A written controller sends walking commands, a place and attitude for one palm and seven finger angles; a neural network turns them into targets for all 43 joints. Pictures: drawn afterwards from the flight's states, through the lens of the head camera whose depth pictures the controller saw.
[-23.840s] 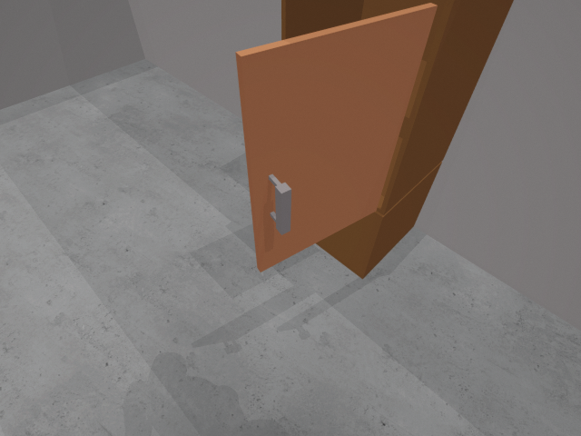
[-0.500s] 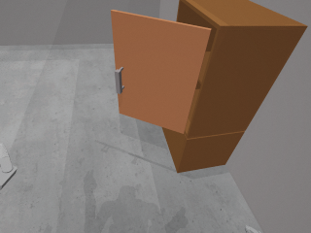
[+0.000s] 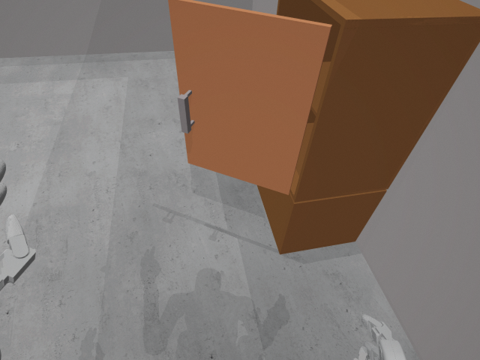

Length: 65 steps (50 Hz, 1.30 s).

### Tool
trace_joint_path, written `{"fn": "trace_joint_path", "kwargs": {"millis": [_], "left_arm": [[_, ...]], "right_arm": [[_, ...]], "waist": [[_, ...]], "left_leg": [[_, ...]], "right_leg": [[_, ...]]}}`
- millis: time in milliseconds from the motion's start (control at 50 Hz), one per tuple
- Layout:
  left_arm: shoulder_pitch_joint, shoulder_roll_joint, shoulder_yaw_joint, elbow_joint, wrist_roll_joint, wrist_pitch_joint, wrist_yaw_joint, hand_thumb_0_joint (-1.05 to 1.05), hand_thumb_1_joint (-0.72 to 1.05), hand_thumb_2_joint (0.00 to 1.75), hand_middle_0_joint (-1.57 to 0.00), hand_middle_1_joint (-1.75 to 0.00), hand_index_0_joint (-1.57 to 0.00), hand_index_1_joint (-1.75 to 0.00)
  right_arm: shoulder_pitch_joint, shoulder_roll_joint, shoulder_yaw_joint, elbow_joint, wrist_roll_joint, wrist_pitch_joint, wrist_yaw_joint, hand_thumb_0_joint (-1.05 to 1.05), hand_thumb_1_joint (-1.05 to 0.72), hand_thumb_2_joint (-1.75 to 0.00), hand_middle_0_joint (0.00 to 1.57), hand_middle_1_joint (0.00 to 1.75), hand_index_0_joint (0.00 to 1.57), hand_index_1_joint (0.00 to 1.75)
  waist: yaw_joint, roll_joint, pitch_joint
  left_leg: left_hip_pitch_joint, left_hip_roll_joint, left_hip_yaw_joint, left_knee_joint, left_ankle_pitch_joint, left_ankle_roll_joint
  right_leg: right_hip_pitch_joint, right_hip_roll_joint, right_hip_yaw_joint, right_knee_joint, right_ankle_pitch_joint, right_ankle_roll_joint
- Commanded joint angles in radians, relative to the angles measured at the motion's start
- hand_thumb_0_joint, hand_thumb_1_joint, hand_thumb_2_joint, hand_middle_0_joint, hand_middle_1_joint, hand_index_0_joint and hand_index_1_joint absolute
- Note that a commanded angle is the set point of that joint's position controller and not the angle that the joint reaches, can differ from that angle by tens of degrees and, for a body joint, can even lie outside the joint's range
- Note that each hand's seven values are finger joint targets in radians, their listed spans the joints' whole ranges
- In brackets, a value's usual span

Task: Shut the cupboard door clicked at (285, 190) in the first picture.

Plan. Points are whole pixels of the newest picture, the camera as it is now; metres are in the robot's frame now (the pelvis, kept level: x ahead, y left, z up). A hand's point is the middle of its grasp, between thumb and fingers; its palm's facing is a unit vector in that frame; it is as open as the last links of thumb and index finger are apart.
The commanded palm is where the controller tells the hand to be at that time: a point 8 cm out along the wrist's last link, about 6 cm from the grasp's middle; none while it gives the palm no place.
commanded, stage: stop stepping back and stand still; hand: left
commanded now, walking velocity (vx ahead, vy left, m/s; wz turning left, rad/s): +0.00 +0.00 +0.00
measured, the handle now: (187, 111) +0.86 +0.22 -0.07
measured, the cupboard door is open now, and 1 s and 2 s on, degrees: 57 57 57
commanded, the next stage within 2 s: let the arm hang, fingers relaxed in 0.14 s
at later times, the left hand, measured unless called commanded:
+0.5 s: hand out of the picture +0.06 +0.21 -0.15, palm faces -0.02 -0.97 -0.23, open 7.4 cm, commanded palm none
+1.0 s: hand out of the picture -0.07 +0.24 -0.17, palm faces +0.03 -0.96 -0.29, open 7.4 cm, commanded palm none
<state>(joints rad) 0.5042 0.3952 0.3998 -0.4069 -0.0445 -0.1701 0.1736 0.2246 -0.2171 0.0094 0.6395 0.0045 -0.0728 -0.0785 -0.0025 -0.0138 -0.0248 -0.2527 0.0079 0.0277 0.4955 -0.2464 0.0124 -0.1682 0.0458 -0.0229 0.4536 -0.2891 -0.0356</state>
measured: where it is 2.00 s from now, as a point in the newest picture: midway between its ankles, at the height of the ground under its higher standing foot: outside the picture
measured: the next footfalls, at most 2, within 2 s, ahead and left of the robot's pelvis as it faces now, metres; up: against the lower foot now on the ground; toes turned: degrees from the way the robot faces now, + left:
none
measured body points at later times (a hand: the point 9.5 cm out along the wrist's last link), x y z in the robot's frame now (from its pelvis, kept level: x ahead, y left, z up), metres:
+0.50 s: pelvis -0.04 +0.02 -0.01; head -0.03 +0.02 +0.44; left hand +0.06 +0.26 -0.13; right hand +0.07 -0.24 -0.13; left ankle +0.01 +0.11 -0.74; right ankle -0.03 -0.09 -0.74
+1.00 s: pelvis -0.05 +0.02 +0.00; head -0.05 +0.02 +0.45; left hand -0.07 +0.29 -0.15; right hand -0.03 -0.23 -0.16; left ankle +0.01 +0.11 -0.74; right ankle -0.03 -0.09 -0.74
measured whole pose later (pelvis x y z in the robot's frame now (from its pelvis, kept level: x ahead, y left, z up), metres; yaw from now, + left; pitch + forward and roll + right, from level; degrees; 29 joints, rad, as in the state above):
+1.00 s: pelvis -0.05 +0.02 +0.00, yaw +0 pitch -2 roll -1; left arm 0.33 0.25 0.03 1.10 0.02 0.02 0.01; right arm 0.27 -0.22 -0.02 1.07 -0.02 0.02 -0.01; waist 0.00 0.03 0.02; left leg -0.28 -0.02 0.04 0.46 -0.16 0.05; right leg -0.21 0.01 -0.02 0.45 -0.22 -0.02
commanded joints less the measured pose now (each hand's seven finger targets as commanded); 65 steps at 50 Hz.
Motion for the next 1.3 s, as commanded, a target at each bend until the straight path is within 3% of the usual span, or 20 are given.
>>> {"fn": "trace_joint_path", "kwargs": {"millis": [0,60,140,200,220,240,260,320,380,420,480,580,620,640,740,820,920,1120,1220,1280], "left_arm": [[-0.015,0.184,0.105,-0.242,-0.002,-0.071,0.012,0.0,0.9,0.9,-0.2,-0.3,-0.2,-0.3],[0.044,0.192,0.124,-0.274,-0.009,-0.073,0.012,0.0,0.9,0.9,-0.2,-0.3,-0.2,-0.3],[0.074,0.227,0.169,-0.278,-0.015,-0.074,0.014,0.0,0.9,0.9,-0.2,-0.3,-0.2,-0.3],[0.07,0.202,0.15,-0.242,-0.02,-0.071,0.013,0.0,0.9,0.9,-0.2,-0.3,-0.2,-0.3],[-0.049,0.016,-0.327,0.461,0.044,0.077,-0.131,0.0,0.9,0.9,-0.2,-0.3,-0.2,-0.3],[-0.071,-0.005,-0.3,0.515,0.054,0.154,-0.157,0.0,0.9,0.9,-0.2,-0.3,-0.2,-0.3],[-0.073,-0.001,-0.297,0.507,0.055,0.178,-0.164,0.0,0.9,0.9,-0.2,-0.3,-0.2,-0.3],[-0.155,0.001,-0.313,0.653,0.067,0.166,-0.173,0.0,0.9,0.9,-0.2,-0.3,-0.2,-0.3],[-0.212,0.002,-0.33,0.817,0.072,0.166,-0.168,0.0,0.9,0.9,-0.2,-0.3,-0.2,-0.3],[-0.236,-0.012,-0.345,0.934,0.071,0.176,-0.161,0.0,0.9,0.9,-0.2,-0.3,-0.2,-0.3],[-0.247,-0.029,-0.36,1.059,0.066,0.187,-0.154,0.0,0.9,0.9,-0.2,-0.3,-0.2,-0.3],[-0.143,-0.068,-0.347,1.251,0.066,0.185,-0.154,0.0,0.9,0.9,-0.2,-0.3,-0.2,-0.3],[-0.119,-0.065,-0.352,1.307,0.066,0.18,-0.158,0.0,0.9,0.9,-0.2,-0.3,-0.2,-0.3],[-0.121,-0.056,-0.349,1.325,0.068,0.175,-0.159,0.0,0.9,0.9,-0.2,-0.3,-0.2,-0.3],[-0.143,-0.045,-0.353,1.405,0.066,0.164,-0.158,0.0,0.9,0.9,-0.2,-0.3,-0.2,-0.3],[-0.162,-0.041,-0.351,1.441,0.066,0.165,-0.155,0.0,0.9,0.9,-0.2,-0.3,-0.2,-0.3],[-0.185,-0.025,-0.349,1.456,0.066,0.167,-0.154,0.0,0.9,0.9,-0.2,-0.3,-0.2,-0.3],[-0.233,0.014,-0.344,1.462,0.068,0.16,-0.159,0.0,0.9,0.9,-0.2,-0.3,-0.2,-0.3],[-0.277,0.034,-0.345,1.461,0.064,0.153,-0.16,0.0,0.9,0.9,-0.2,-0.3,-0.2,-0.3],[-0.301,0.046,-0.346,1.463,0.061,0.145,-0.16,0.0,0.9,0.9,-0.2,-0.3,-0.2,-0.3]], "right_arm": [[-0.08,-0.111,-0.041,-0.166,0.005,-0.054,-0.007,0.0,-0.9,-0.9,0.2,0.3,0.2,0.3],[-0.081,-0.106,-0.04,-0.18,0.006,-0.046,-0.004,0.0,-0.9,-0.9,0.2,0.3,0.2,0.3],[-0.083,-0.11,-0.04,-0.186,0.004,-0.036,-0.007,0.0,-0.9,-0.9,0.2,0.3,0.2,0.3],[-0.084,-0.106,-0.035,-0.191,0.003,-0.031,-0.012,0.0,-0.9,-0.9,0.2,0.3,0.2,0.3],[-0.205,-0.262,-0.061,-0.032,0.038,-0.098,0.08,0.0,-0.9,-0.9,0.2,0.3,0.2,0.3],[-0.113,-0.239,-0.087,0.019,0.012,-0.064,0.082,0.0,-0.9,-0.9,0.2,0.3,0.2,0.3],[-0.083,-0.247,-0.086,0.007,0.005,-0.042,0.079,0.0,-0.9,-0.9,0.2,0.3,0.2,0.3],[-0.07,-0.234,-0.059,0.037,-0.012,0.003,0.079,0.0,-0.9,-0.9,0.2,0.3,0.2,0.3],[-0.058,-0.205,-0.044,0.067,-0.023,0.033,0.076,0.0,-0.9,-0.9,0.2,0.3,0.2,0.3],[-0.038,-0.167,-0.033,0.108,-0.031,0.059,0.076,0.0,-0.9,-0.9,0.2,0.3,0.2,0.3],[-0.013,-0.139,-0.023,0.166,-0.036,0.079,0.073,0.0,-0.9,-0.9,0.2,0.3,0.2,0.3],[0.005,-0.134,-0.034,0.245,-0.035,0.079,0.057,0.0,-0.9,-0.9,0.2,0.3,0.2,0.3],[0.017,-0.143,-0.042,0.27,-0.029,0.078,0.053,0.0,-0.9,-0.9,0.2,0.3,0.2,0.3],[0.03,-0.154,-0.048,0.275,-0.024,0.076,0.05,0.0,-0.9,-0.9,0.2,0.3,0.2,0.3],[0.078,-0.165,-0.061,0.331,-0.02,0.074,0.046,0.0,-0.9,-0.9,0.2,0.3,0.2,0.3],[0.106,-0.159,-0.064,0.37,-0.024,0.077,0.046,0.0,-0.9,-0.9,0.2,0.3,0.2,0.3],[0.096,-0.164,-0.065,0.393,-0.026,0.075,0.048,0.0,-0.9,-0.9,0.2,0.3,0.2,0.3],[0.009,-0.208,-0.065,0.397,-0.024,0.054,0.051,0.0,-0.9,-0.9,0.2,0.3,0.2,0.3],[-0.02,-0.221,-0.062,0.401,-0.022,0.046,0.052,0.0,-0.9,-0.9,0.2,0.3,0.2,0.3],[-0.031,-0.225,-0.056,0.405,-0.019,0.041,0.052,0.0,-0.9,-0.9,0.2,0.3,0.2,0.3]], "waist": [[-0.004,0.082,-0.125],[-0.006,0.089,-0.153],[-0.006,0.109,-0.128],[-0.006,0.102,-0.089],[-0.019,0.09,0.041],[-0.017,0.072,-0.05],[-0.016,0.082,-0.026],[0.0,-0.093,-0.02],[-0.01,-0.218,-0.022],[-0.02,-0.209,0.006],[-0.025,-0.007,0.025],[0.018,0.286,0.017],[0.026,0.285,0.004],[0.026,0.217,-0.001],[0.006,0.038,0.074],[-0.009,-0.045,0.112],[-0.012,-0.041,0.126],[0.009,0.049,0.098],[0.008,0.043,0.064],[0.004,0.029,0.012]], "left_leg": [[0.042,0.086,-0.071,-0.052,0.351,0.008],[0.031,0.082,-0.073,-0.052,0.358,0.0],[0.002,0.086,-0.08,-0.076,0.307,-0.003],[-0.02,0.09,-0.086,-0.101,0.239,0.001],[-0.044,0.093,-0.072,0.053,0.37,0.004],[0.029,0.108,-0.063,0.033,0.37,-0.011],[0.021,0.115,-0.076,0.022,0.3,-0.002],[-0.064,0.123,-0.146,-0.009,0.189,0.046],[-0.038,0.076,-0.147,0.014,0.118,0.044],[0.01,0.037,-0.117,0.043,0.065,0.03],[0.02,0.045,-0.135,-0.024,0.001,0.027],[-0.124,0.105,-0.22,-0.227,-0.238,0.05],[-0.13,0.109,-0.221,-0.248,-0.264,0.054],[-0.111,0.114,-0.223,-0.237,-0.227,0.057],[-0.072,0.094,-0.191,-0.203,-0.207,0.049],[-0.029,0.082,-0.167,-0.169,-0.186,0.047],[-0.002,0.083,-0.164,-0.165,-0.172,0.047],[-0.037,0.106,-0.199,-0.257,-0.171,0.044],[0.005,0.104,-0.183,-0.245,-0.055,0.036],[0.061,0.101,-0.157,-0.204,0.108,0.033]], "right_leg": [[0.074,-0.097,0.093,-0.037,0.407,0.024],[0.099,-0.103,0.091,-0.028,0.425,0.016],[0.082,-0.092,0.082,-0.041,0.361,0.018],[0.06,-0.084,0.082,-0.059,0.293,0.024],[-0.103,-0.154,0.012,0.043,0.373,0.004],[-0.121,-0.153,0.076,0.001,0.317,-0.006],[-0.139,-0.144,0.066,0.002,0.22,-0.007],[-0.12,-0.11,0.056,0.043,0.063,-0.015],[-0.139,-0.149,0.127,-0.014,0.016,-0.04],[-0.206,-0.182,0.167,-0.073,-0.051,-0.058],[-0.214,-0.155,0.157,-0.079,-0.135,-0.049],[-0.018,-0.082,0.062,-0.007,-0.044,-0.019],[0.014,-0.077,0.054,-0.006,-0.018,-0.018],[0.021,-0.078,0.056,-0.025,-0.004,-0.021],[-0.062,-0.108,0.105,-0.11,-0.074,-0.034],[-0.149,-0.128,0.142,-0.164,-0.191,-0.041],[-0.198,-0.13,0.15,-0.17,-0.22,-0.041],[-0.073,-0.12,0.122,-0.118,-0.042,-0.027],[-0.031,-0.133,0.119,-0.132,0.028,-0.025],[0.007,-0.15,0.121,-0.144,0.103,-0.026]]}}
